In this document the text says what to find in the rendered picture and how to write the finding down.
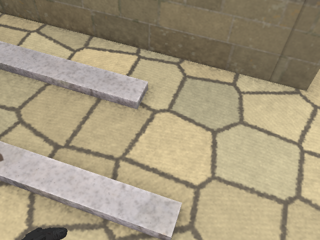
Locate robot left hand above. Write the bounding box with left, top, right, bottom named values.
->
left=21, top=227, right=68, bottom=240

